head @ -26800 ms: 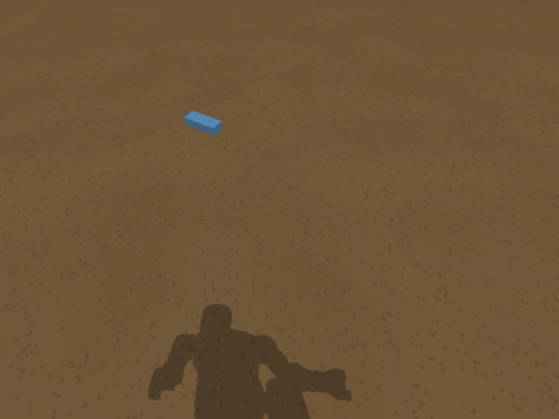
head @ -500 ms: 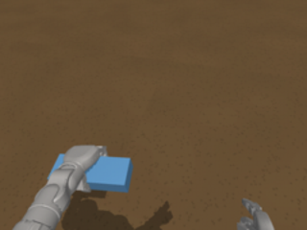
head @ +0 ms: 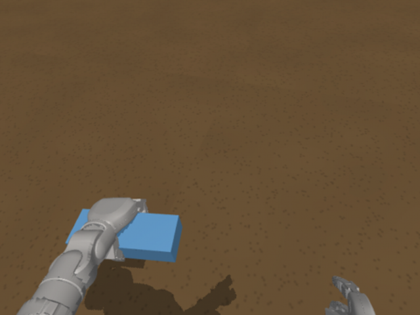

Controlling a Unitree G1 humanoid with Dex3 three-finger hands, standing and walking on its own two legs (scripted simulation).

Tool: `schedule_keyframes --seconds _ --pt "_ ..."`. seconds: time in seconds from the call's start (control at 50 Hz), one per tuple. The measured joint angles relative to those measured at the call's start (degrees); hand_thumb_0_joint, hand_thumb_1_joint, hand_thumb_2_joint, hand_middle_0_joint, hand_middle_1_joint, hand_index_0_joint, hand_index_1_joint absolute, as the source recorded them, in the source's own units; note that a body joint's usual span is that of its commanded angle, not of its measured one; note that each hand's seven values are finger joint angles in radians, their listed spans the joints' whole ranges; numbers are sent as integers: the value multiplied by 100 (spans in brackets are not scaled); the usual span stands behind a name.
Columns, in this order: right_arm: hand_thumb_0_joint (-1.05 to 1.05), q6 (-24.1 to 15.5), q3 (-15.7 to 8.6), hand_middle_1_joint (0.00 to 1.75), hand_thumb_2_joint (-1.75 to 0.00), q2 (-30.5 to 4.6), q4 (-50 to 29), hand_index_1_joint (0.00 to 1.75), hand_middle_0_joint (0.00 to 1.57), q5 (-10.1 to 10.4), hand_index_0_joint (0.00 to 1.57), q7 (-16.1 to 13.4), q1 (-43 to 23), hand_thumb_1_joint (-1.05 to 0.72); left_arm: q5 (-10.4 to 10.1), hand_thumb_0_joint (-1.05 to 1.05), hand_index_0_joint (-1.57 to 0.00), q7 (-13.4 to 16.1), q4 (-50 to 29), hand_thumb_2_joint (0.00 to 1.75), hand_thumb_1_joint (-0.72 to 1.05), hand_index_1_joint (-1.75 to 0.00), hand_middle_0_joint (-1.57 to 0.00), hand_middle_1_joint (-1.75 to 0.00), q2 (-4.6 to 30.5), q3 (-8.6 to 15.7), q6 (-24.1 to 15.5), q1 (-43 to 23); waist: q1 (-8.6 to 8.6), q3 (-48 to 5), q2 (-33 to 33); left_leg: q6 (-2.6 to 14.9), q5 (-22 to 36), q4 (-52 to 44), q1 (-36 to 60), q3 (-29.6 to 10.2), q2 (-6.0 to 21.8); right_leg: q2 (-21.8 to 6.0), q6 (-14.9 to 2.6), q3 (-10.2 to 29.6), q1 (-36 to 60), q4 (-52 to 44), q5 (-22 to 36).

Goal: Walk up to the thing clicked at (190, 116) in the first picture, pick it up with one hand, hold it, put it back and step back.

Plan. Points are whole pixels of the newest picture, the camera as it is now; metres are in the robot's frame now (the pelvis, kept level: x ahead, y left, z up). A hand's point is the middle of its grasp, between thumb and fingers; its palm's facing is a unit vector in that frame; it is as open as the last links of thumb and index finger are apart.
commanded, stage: hold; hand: left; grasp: from above
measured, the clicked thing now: (127, 234) +0.30 +0.21 -0.06
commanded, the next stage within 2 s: crouch in 0.02 s
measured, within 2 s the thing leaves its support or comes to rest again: neither
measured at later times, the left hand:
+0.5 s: hand (128, 247) +0.29 +0.22 -0.11, palm faces -0.46 +0.02 -0.89, open 10.9 cm
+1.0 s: hand (151, 260) +0.34 +0.24 -0.36, palm faces -0.44 +0.07 -0.89, open 10.9 cm
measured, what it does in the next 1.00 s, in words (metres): lowers itself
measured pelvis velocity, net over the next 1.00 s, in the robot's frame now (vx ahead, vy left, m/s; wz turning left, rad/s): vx -0.07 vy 0.01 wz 0.00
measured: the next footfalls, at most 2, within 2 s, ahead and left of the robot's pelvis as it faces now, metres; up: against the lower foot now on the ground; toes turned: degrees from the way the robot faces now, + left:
none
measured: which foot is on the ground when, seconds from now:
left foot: down 0.00-1.00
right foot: down 0.00-1.00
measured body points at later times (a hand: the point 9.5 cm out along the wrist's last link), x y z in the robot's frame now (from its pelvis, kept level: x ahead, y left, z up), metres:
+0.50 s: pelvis -0.01 +0.00 -0.03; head +0.04 +0.00 +0.42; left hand +0.31 +0.22 -0.06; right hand +0.13 -0.27 -0.14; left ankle +0.01 +0.13 -0.74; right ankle +0.01 -0.13 -0.74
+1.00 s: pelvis -0.07 +0.01 -0.23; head +0.10 +0.03 +0.18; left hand +0.36 +0.23 -0.31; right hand -0.02 -0.27 -0.36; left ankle +0.01 +0.13 -0.74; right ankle +0.01 -0.13 -0.74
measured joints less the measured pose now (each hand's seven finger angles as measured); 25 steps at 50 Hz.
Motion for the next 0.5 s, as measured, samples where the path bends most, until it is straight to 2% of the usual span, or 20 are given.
schedule_keyframes --seconds 0.18,0.3,0.4,0.5 --pt "1 74 -30 30 -90 -7 -14 29 20 8 20 10 36 -91 40 -4 -57 44 119 72 -18 -76 -50 -79 -14 -6 -50 -35 -6 -2 -7 -7 -10 -33 18 -10 3 3 -6 -11 20 -30 -15" --pt "1 132 -42 30 -90 -1 -37 29 20 -5 20 36 28 -90 117 -4 -56 280 361 69 -16 -77 -49 -80 -71 44 -124 -45 -50 -33 -39 -10 -37 38 -90 -28 -1 -1 -9 -27 -85 48 -53" --pt "1 170 -60 30 -90 12 -67 29 20 -95 20 104 -11 -90 370 -4 -56 688 833 69 -16 -76 -49 -79 -122 86 -312 -183 -111 -95 -138 -20 -183 494 -634 -87 -2 1 -19 -76 -599 487 -210" --pt "1 164 -146 30 -90 -37 -52 29 20 -238 20 212 -26 -90 800 -4 -57 1234 1458 68 -16 -76 -50 -79 -135 80 -456 -600 -155 -293 -215 -45 -549 1559 -1807 -181 20 30 -21 -144 -1705 1472 -559"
